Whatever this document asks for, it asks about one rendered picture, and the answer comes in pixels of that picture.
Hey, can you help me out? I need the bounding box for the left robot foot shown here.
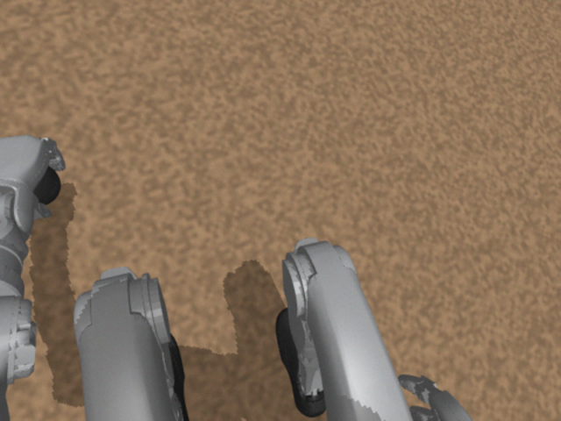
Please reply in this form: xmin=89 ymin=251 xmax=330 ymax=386
xmin=168 ymin=334 xmax=189 ymax=421

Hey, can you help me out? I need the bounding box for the left robot hand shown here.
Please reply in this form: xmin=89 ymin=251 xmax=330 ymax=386
xmin=0 ymin=135 xmax=66 ymax=219

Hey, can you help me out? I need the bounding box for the right robot hand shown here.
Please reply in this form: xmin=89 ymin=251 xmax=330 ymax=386
xmin=398 ymin=375 xmax=473 ymax=421

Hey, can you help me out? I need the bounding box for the right robot foot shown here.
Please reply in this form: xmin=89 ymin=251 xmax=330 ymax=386
xmin=275 ymin=308 xmax=326 ymax=417

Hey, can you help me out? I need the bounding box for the left robot arm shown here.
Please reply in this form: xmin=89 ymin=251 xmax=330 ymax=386
xmin=0 ymin=180 xmax=37 ymax=421

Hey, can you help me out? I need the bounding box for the ball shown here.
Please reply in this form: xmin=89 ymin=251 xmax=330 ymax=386
xmin=33 ymin=166 xmax=60 ymax=205

